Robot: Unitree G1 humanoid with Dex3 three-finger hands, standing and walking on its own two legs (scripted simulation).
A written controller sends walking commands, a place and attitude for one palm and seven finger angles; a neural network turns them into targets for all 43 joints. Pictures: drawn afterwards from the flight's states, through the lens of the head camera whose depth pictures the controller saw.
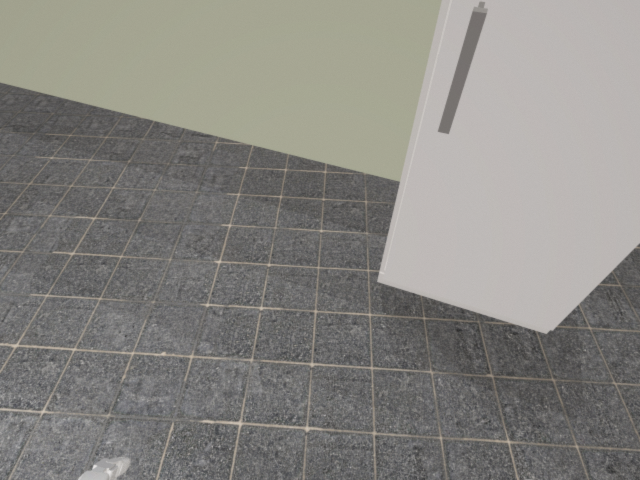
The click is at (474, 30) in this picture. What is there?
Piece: fridge door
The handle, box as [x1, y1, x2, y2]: [438, 2, 487, 133]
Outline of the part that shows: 484,2 479,2 478,6 473,8 438,131 448,133 486,14 487,9 483,7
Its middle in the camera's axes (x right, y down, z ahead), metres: +0.28 -0.33 +0.78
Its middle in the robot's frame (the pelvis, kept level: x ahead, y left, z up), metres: +0.84 -0.23 +0.12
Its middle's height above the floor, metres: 0.88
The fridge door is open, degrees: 0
